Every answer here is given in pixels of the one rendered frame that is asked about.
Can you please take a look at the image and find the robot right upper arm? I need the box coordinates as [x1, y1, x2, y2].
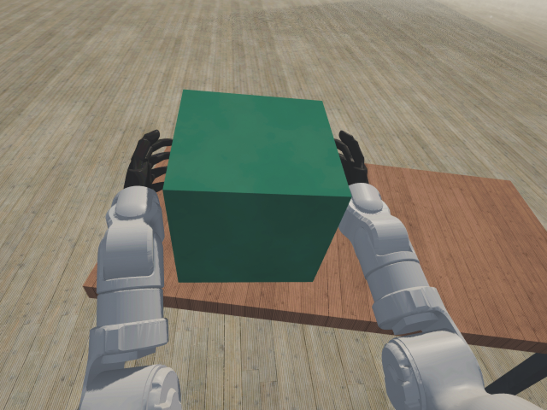
[382, 328, 543, 410]

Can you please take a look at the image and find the carton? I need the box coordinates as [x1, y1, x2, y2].
[162, 90, 352, 283]

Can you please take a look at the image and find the right robot hand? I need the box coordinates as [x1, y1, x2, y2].
[334, 131, 369, 185]

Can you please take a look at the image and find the table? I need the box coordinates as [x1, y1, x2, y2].
[83, 146, 547, 395]

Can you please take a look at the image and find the robot left upper arm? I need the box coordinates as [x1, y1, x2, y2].
[80, 364, 182, 410]

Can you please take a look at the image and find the robot left forearm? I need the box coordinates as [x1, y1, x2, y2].
[79, 186, 168, 410]

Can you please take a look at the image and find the robot right forearm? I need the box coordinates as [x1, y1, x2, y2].
[338, 183, 485, 388]

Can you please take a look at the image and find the left robot hand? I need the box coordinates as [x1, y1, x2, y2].
[124, 130, 173, 192]

